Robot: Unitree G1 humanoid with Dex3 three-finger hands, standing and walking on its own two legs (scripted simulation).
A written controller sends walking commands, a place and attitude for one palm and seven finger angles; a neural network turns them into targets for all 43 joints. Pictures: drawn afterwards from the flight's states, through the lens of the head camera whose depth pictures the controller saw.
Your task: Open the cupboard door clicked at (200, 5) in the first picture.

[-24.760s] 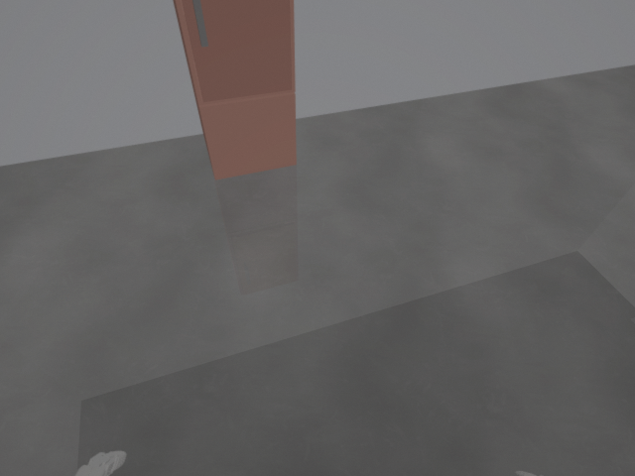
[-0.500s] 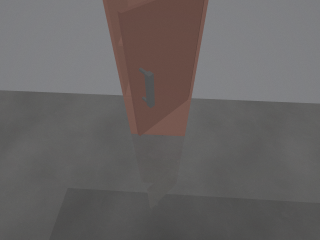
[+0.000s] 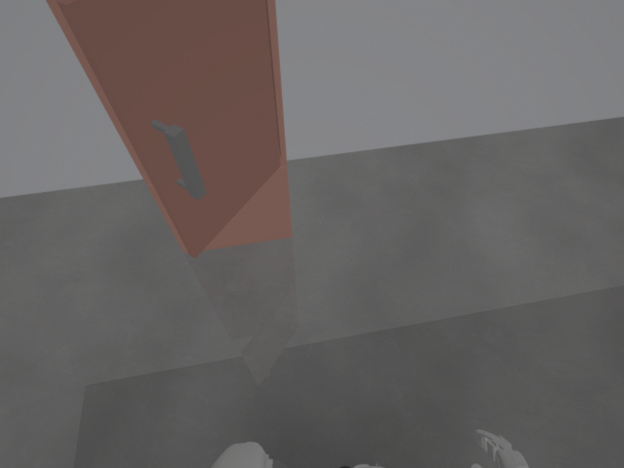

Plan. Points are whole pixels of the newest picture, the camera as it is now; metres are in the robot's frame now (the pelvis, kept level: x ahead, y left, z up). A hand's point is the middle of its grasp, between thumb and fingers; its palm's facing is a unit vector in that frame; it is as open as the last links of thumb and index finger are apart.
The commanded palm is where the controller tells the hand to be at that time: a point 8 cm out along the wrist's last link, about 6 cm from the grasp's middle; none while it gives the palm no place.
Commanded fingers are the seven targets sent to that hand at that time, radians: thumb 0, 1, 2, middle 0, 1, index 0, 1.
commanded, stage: walk to a spot facing it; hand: left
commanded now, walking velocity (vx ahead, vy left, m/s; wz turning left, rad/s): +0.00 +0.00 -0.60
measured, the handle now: (178, 160) +0.58 +0.30 -0.03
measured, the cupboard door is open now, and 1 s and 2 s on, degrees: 47 47 47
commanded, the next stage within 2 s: none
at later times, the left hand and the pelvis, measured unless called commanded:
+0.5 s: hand (204, 458) +0.13 +0.17 -0.17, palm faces -0.26 -0.92 -0.29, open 7.4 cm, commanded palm none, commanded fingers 0.00 0.90 0.90 -0.20 -0.30 -0.20 -0.30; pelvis +0.00 -0.02 -0.01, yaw -17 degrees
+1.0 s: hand (280, 405) +0.21 +0.07 -0.16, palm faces -0.51 -0.81 -0.27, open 7.4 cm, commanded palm none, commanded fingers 0.00 0.90 0.90 -0.20 -0.30 -0.20 -0.30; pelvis +0.03 -0.07 +0.00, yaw -34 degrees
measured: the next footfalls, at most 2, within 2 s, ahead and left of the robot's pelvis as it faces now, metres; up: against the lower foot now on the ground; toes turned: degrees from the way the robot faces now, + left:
left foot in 0.08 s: +0.04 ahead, +0.16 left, +0.00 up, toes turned -3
right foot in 0.34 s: +0.04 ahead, -0.14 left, +0.00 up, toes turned -12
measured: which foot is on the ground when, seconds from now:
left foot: up 0.00-0.06, down 0.08-0.32, up 0.34-0.58, down 0.60-0.84, up 0.86-1.00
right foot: down 0.00-0.08, up 0.10-0.32, down 0.34-0.60, up 0.62-0.84, down 0.86-1.00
